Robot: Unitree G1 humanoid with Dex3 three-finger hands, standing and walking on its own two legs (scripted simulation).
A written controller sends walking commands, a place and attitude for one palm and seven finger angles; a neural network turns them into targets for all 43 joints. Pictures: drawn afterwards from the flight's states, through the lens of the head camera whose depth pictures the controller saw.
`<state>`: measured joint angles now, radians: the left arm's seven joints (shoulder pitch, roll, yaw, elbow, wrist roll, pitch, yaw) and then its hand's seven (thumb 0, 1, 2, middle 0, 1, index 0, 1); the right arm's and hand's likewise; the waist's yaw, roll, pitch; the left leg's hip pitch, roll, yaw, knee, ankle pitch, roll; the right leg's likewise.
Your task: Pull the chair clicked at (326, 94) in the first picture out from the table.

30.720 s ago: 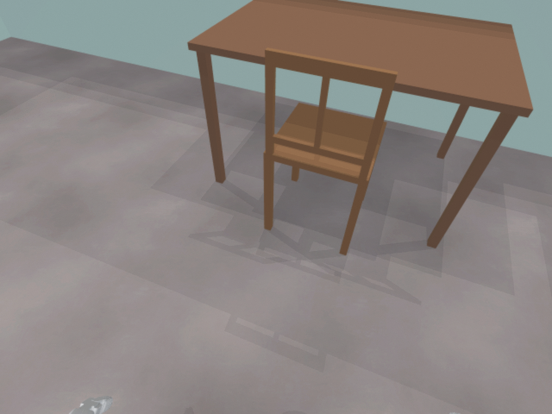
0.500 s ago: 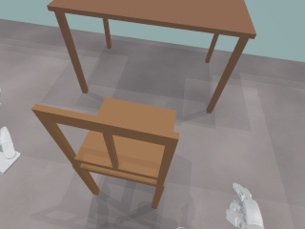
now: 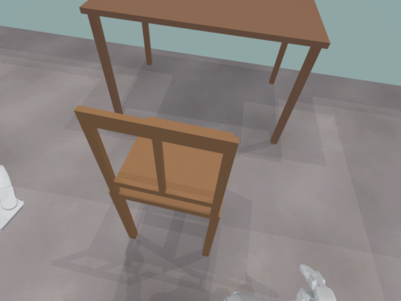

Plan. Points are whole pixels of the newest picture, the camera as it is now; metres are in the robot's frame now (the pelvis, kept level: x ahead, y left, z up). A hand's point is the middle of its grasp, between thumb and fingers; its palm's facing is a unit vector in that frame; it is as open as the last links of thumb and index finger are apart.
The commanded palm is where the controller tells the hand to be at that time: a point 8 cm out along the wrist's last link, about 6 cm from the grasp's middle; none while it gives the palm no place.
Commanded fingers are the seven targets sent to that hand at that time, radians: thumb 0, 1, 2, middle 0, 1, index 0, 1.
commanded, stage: stop stepping back and stand still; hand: left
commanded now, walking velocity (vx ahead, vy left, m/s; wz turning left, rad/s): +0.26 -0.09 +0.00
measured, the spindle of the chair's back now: (160, 167) +0.47 +0.14 -0.10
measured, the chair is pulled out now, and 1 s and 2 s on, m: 0.61 0.61 0.61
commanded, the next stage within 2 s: let the arm hang, fingers relaxed in 0.80 s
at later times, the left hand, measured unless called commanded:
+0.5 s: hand (2, 271) +0.13 +0.25 +0.16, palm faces +0.41 -0.81 -0.43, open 7.4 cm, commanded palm +0.07 +0.29 +0.18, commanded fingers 0.00 0.90 0.90 -0.20 -0.30 -0.20 -0.30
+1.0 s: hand out of the picture +0.10 +0.25 +0.02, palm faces +0.24 -0.90 -0.37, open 7.4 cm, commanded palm none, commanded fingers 0.00 0.90 0.90 -0.20 -0.30 -0.20 -0.30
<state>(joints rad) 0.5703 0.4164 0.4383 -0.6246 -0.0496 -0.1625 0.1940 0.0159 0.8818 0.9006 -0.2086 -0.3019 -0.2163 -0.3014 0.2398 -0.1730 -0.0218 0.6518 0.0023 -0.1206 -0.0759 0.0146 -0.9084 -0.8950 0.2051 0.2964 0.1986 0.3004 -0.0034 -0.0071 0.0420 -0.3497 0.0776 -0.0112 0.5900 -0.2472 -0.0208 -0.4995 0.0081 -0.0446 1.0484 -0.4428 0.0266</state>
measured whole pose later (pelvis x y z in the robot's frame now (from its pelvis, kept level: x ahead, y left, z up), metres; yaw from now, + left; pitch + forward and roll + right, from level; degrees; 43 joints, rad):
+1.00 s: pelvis -0.11 +0.01 +0.00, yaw +2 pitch +1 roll -1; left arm 0.36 0.26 0.19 0.02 0.03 -0.05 0.06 0.00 0.89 0.90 -0.20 -0.30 -0.20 -0.30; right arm 0.24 -0.25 -0.05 0.73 -0.03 -0.06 -0.01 0.01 -0.91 -0.90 0.20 0.30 0.20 0.30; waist -0.03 0.03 -0.03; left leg -0.30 -0.03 -0.02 0.58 -0.30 0.04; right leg -0.39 -0.03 -0.03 0.80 -0.45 0.00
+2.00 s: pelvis -0.11 +0.00 +0.01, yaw +1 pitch -2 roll +0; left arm 0.31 0.13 -0.01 1.06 0.01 0.01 0.04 0.01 0.92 0.90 -0.20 -0.30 -0.20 -0.30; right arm 0.34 -0.12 0.01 1.07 0.00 0.00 -0.03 0.00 -0.91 -0.90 0.20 0.30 0.20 0.30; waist -0.01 0.01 0.05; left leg -0.18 -0.01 -0.01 0.45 -0.25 0.01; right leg -0.18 0.01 0.00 0.45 -0.24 -0.01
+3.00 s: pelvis -0.11 -0.01 +0.01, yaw +1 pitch -1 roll +0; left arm 0.30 0.13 0.00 1.07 0.01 0.01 0.04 0.01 0.91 0.90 -0.19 -0.30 -0.20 -0.30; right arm 0.33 -0.12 0.01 1.09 0.00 -0.01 -0.04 0.00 -0.91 -0.90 0.20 0.30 0.20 0.30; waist -0.01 0.01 0.07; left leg -0.17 0.00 -0.01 0.43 -0.24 -0.01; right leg -0.18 0.02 0.00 0.44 -0.23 -0.02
